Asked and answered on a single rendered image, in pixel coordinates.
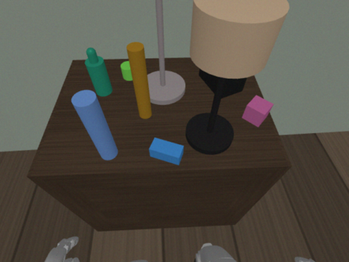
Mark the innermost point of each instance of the desk lamp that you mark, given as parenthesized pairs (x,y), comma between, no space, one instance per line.
(230,39)
(165,87)

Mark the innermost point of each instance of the left robot hand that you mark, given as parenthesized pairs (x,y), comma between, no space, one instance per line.
(58,254)

